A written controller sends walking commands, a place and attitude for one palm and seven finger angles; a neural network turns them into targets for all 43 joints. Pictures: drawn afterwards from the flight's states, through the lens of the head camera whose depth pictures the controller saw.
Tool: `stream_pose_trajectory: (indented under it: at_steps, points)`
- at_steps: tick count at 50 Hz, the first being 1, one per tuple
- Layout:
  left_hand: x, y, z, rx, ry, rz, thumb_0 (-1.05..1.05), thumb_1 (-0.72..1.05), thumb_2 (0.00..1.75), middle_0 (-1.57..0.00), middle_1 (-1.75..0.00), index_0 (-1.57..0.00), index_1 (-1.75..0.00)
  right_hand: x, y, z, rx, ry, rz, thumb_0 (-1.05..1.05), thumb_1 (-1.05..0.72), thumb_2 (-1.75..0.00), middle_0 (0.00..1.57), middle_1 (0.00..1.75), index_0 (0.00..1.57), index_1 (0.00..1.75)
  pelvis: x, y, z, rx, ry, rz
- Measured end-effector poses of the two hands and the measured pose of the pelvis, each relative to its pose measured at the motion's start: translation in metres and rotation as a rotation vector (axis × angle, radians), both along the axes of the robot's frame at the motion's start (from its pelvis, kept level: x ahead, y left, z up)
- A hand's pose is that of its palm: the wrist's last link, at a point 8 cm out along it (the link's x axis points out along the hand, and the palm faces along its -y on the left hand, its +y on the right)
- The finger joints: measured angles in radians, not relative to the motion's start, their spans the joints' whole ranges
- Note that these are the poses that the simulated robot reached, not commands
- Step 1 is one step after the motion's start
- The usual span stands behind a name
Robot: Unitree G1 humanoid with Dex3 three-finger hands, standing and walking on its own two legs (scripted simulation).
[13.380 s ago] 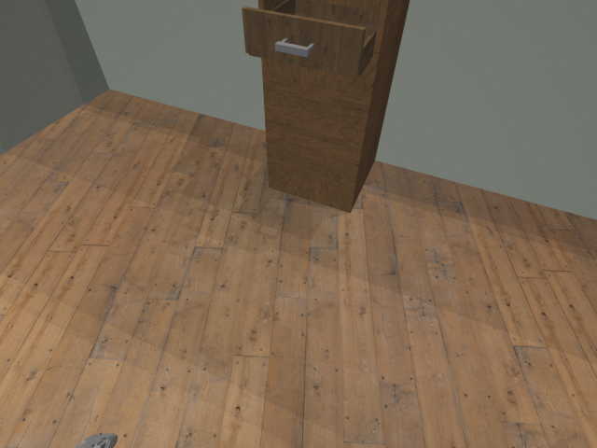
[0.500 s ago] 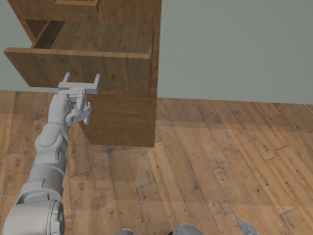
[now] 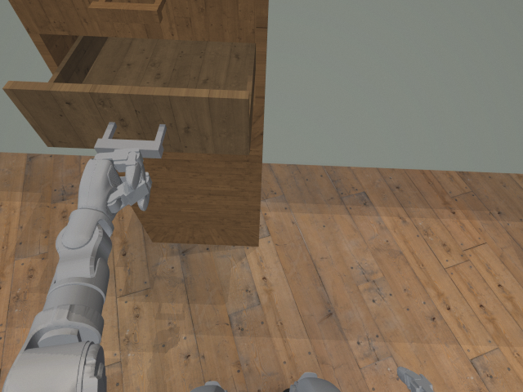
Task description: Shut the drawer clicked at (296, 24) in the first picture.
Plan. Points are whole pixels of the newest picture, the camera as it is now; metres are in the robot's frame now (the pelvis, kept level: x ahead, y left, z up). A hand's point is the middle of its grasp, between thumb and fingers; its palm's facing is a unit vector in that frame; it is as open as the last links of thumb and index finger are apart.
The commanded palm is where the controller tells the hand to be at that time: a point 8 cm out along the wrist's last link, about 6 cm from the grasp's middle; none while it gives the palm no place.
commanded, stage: push the drawer shut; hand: left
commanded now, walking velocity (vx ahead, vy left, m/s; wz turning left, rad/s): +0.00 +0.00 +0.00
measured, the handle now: (133, 139) +0.50 +0.23 +0.07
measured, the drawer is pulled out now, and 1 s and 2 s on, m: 0.15 0.07 0.00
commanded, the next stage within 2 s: pull the fist back off the drawer in 1.86 s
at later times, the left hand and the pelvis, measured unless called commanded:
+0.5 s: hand (141, 163) +0.45 +0.20 +0.07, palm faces -0.04 -1.00 -0.02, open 2.9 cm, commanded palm +0.44 +0.24 +0.07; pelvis -0.02 +0.00 -0.01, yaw +1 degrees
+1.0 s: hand (152, 134) +0.51 +0.20 +0.07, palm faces -0.03 -1.00 -0.02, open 3.0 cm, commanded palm +0.51 +0.23 +0.07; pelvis -0.02 +0.01 -0.02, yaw +0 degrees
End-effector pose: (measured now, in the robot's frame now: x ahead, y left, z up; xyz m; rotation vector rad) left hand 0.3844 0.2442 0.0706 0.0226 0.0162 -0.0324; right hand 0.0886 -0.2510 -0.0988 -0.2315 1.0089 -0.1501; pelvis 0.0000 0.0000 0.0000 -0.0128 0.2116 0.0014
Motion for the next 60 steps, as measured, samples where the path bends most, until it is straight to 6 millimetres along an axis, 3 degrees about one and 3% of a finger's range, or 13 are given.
stream_pose_trajectory:
  at_steps: [6, 12, 23, 38, 60]
  points:
    - [0.009, -0.001, 0.002, -0.005, -0.005, 0.006, 0.02, 0.90, 0.90, -1.40, -1.60, -1.40, -1.60, 0.006, -0.002, 0.000, -0.010, -0.009, 0.013, 0.01, -0.91, -0.90, 0.21, 0.30, 0.20, 0.29, -0.002, -0.002, -0.002, 0.000, 0.005, 0.007]
    - [0.020, 0.004, 0.005, -0.001, -0.001, 0.001, 0.01, 0.87, 0.90, -1.40, -1.60, -1.40, -1.60, -0.001, -0.004, -0.003, -0.013, 0.012, 0.007, 0.01, -0.91, -0.90, 0.21, 0.30, 0.20, 0.29, -0.003, -0.004, -0.003, -0.001, 0.018, 0.007]
    - [0.038, 0.013, 0.002, -0.002, 0.015, -0.004, -0.04, 0.76, 0.89, -1.40, -1.60, -1.40, -1.60, -0.040, -0.011, -0.015, -0.041, 0.124, -0.011, 0.00, -0.91, -0.90, 0.21, 0.30, 0.20, 0.29, -0.014, -0.005, -0.011, -0.010, 0.057, 0.022]
    - [0.071, 0.008, 0.005, -0.004, 0.016, -0.003, -0.01, 0.79, 0.92, -1.40, -1.60, -1.40, -1.60, -0.098, -0.011, -0.016, -0.059, 0.234, -0.070, 0.00, -0.91, -0.90, 0.21, 0.30, 0.20, 0.29, -0.022, 0.001, -0.019, -0.021, 0.103, 0.011]
    - [0.133, 0.007, 0.006, -0.002, 0.028, 0.003, 0.00, 0.79, 0.91, -1.40, -1.60, -1.40, -1.60, -0.134, 0.006, -0.012, -0.073, 0.388, -0.111, 0.00, -0.91, -0.90, 0.21, 0.30, 0.20, 0.29, -0.014, 0.013, -0.025, -0.042, 0.184, 0.003]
